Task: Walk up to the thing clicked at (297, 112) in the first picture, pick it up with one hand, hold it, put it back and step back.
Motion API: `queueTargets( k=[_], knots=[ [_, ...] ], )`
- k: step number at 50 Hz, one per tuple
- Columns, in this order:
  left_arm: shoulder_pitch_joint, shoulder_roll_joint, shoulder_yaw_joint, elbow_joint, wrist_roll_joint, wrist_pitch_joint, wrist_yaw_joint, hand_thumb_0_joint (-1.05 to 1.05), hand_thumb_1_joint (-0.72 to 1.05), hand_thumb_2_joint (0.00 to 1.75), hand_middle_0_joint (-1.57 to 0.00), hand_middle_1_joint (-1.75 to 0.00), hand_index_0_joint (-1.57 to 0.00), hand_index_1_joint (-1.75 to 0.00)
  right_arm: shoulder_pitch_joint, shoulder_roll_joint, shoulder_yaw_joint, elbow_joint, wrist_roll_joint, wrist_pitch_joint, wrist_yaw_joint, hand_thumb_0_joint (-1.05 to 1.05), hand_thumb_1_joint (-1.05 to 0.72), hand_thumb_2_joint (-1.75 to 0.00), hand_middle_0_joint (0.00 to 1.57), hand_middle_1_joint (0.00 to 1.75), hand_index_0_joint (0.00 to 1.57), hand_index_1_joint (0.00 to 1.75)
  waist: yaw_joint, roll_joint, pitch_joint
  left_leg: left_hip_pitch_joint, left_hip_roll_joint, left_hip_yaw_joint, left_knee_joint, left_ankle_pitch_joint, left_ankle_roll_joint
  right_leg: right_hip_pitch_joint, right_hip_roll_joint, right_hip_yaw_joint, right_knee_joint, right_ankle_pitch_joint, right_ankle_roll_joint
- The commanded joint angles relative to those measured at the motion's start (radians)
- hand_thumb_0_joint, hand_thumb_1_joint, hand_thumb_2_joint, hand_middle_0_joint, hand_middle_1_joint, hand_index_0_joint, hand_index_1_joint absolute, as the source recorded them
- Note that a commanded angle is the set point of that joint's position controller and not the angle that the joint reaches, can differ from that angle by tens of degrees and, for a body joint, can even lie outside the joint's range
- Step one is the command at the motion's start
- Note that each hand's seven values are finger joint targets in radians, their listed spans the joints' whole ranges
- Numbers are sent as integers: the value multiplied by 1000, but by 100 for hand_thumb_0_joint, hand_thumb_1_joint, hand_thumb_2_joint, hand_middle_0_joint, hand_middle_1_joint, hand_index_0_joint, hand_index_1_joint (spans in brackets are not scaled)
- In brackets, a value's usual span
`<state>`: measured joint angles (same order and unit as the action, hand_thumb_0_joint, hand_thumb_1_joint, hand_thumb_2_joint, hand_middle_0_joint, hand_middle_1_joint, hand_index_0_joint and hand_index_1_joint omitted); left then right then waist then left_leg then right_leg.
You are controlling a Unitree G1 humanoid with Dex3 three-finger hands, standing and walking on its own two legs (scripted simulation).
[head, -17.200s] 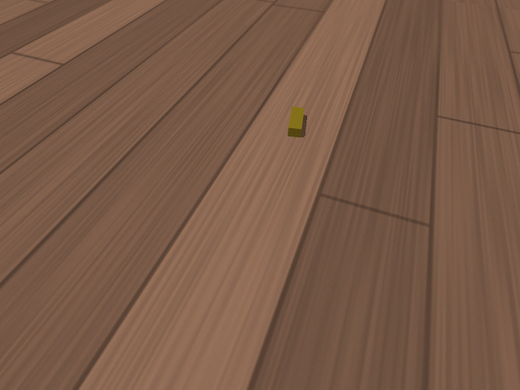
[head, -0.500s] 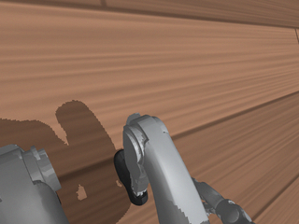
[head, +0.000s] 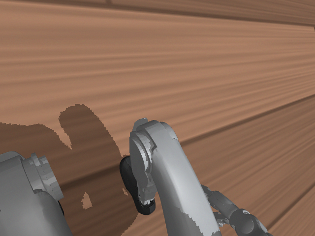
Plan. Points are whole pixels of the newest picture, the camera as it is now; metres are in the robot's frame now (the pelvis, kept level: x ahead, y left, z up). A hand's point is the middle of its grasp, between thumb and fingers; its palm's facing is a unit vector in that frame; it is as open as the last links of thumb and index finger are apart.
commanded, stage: close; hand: left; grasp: from above
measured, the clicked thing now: out of the picture +0.43 +0.38 -0.27
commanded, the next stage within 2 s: settle in 1.10 s
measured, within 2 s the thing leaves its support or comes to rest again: leaves its support in 1.48 s
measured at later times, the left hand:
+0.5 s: hand out of the picture +0.41 +0.38 -0.24, palm faces -0.38 -0.18 -0.91, open 11.5 cm
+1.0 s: hand out of the picture +0.41 +0.38 -0.23, palm faces -0.40 -0.19 -0.90, open 10.9 cm
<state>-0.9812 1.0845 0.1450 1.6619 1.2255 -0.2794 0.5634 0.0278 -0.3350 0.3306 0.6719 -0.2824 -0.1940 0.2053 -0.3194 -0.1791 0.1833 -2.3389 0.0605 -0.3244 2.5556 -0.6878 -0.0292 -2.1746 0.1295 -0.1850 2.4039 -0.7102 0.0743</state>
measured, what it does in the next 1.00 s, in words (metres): stands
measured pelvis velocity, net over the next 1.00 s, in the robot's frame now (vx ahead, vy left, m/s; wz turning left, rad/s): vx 0.00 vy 0.00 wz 0.00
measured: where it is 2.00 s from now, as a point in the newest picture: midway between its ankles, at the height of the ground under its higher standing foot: (103, 212)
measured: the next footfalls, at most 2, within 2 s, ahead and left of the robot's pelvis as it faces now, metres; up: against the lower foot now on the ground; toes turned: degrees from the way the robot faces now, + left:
none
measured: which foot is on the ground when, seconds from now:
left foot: down 0.00-1.00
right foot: down 0.00-1.00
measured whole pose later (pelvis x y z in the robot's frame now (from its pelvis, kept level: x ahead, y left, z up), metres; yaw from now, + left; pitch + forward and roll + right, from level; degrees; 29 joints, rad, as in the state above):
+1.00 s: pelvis +0.00 +0.00 +0.00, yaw +0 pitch +24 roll -14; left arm -0.98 1.08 0.14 1.66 1.23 -0.26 0.56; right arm 0.03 -0.33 0.34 0.66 -0.29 -0.19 0.20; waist -0.33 -0.17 0.18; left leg -2.35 0.06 -0.32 2.56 -0.68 -0.02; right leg -2.18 0.13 -0.18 2.40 -0.70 0.08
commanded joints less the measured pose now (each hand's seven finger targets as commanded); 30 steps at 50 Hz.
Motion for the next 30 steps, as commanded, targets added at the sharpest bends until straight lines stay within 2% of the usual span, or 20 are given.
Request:
queueTargets(
  k=[1, 2, 4, 6, 9, 11, 16, 18, 20, 21, 22, 23, 28, 29, 30],
  knots=[
    [-161, 236, 19, -62, -15, -10, 36, 0, -38, 94, -14, -102, -15, -101, 150, -324, -95, 4, 4, 5, -11, 0, -89, -90, 20, 30, 20, 30, -26, 532, -626, 492, 34, 129, -244, 185, 29, 281, 23, -129, -210, 273, -83],
    [-195, 239, 5, -105, -4, -14, 35, 0, -36, 93, -14, -102, -16, -100, 148, -322, -93, -2, 1, 7, -11, 0, -89, -90, 20, 30, 20, 30, -25, 553, -619, 486, 34, 132, -248, 179, 28, 282, 24, -125, -211, 269, -85],
    [-170, 256, 24, -96, 6, -7, 41, 0, -34, 92, -16, -102, -18, -100, 153, -320, -93, 1, -3, 12, -12, 0, -89, -90, 20, 30, 20, 30, -13, 553, -652, 505, 36, 135, -238, 201, 31, 305, 25, -119, -212, 292, -83],
    [-206, 255, 24, -142, 1, -12, 53, 0, -30, 91, -18, -102, -20, -100, 142, -316, -90, -1, -3, 13, -11, 0, -89, -90, 20, 30, 20, 30, -10, 559, -669, 514, 35, 138, -237, 213, 31, 305, 26, -117, -212, 303, -82],
    [-190, 223, 8, -97, 7, -7, 64, 0, -25, 91, -21, -104, -24, -101, 136, -316, -90, 2, -4, 12, -11, 0, -89, -90, 20, 30, 20, 30, -25, 557, -639, 505, 38, 130, -247, 197, 27, 281, 28, -125, -202, 284, -86],
    [-209, 240, 16, -97, 12, -4, 74, 0, -22, 86, -21, -104, -26, -99, 141, -321, -90, 1, -5, 12, -11, 0, -89, -90, 20, 30, 20, 30, -30, 544, -627, 488, 35, 130, -243, 186, 29, 275, 26, -126, -205, 280, -84],
    [-228, 220, -5, -79, 21, 9, 85, 0, -17, 81, -23, -104, -29, -98, 141, -320, -88, 4, -9, 4, -13, 0, -89, -90, 20, 30, 20, 30, -37, 569, -613, 505, 35, 122, -261, 159, 21, 239, 22, -133, -196, 255, -89],
    [-228, 205, -19, -65, 15, 15, 77, 0, -13, 79, -25, -104, -32, -97, 133, -324, -94, 2, -5, -6, -10, 0, -89, -90, 20, 30, 20, 30, -42, 555, -584, 491, 35, 116, -261, 133, 21, 211, 21, -137, -193, 233, -88],
    [-232, 223, -17, -74, 20, 19, 73, 0, -10, 80, -29, -102, -35, -96, 138, -331, -94, -13, -7, -10, -10, 0, -89, -90, 20, 30, 20, 30, -47, 562, -599, 493, 34, 128, -251, 131, 27, 248, 23, -118, -207, 236, -88],
    [-241, 242, 1, -95, 10, 18, 78, 0, -8, 77, -29, -103, -36, -96, 132, -326, -90, -13, -5, -9, -12, 0, -89, -90, 20, 30, 20, 30, -30, 559, -627, 490, 35, 128, -254, 137, 26, 264, 24, -119, -211, 238, -88],
    [-226, 253, 9, -86, 16, 25, 78, 0, -7, 79, -30, -102, -37, -96, 140, -324, -91, -11, -6, -9, -11, 0, -89, -90, 20, 30, 20, 30, -29, 565, -626, 488, 35, 134, -249, 142, 27, 272, 24, -110, -208, 241, -89],
    [-230, 241, 7, -112, 6, 23, 77, 0, -5, 77, -32, -102, -39, -95, 141, -318, -88, -15, -9, -11, -10, 0, -89, -90, 20, 30, 20, 30, -20, 562, -646, 486, 34, 135, -241, 156, 29, 278, 27, -111, -211, 253, -87],
    [-226, 219, -14, -105, 1, 40, 56, 0, 0, 72, -34, -100, -42, -92, 156, -319, -96, -1, -2, -17, -5, 0, -89, -90, 20, 30, 20, 30, -35, 570, -643, 504, 36, 132, -235, 198, 28, 264, 27, -116, -200, 289, -84],
    [-228, 246, 9, -109, -7, 41, 55, 0, 0, 71, -34, -99, -42, -91, 158, -328, -99, -3, 3, -18, -5, 0, -89, -90, 20, 30, 20, 30, -34, 565, -649, 505, 35, 129, -237, 201, 27, 267, 22, -118, -199, 289, -83],
    [-230, 246, 12, -119, -5, 42, 54, 0, 1, 72, -36, -98, -43, -90, 159, -327, -98, -6, 5, -18, -6, 0, -89, -90, 20, 30, 20, 30, -28, 566, -653, 512, 35, 127, -241, 210, 26, 266, 22, -119, -199, 296, -84]
  ],
)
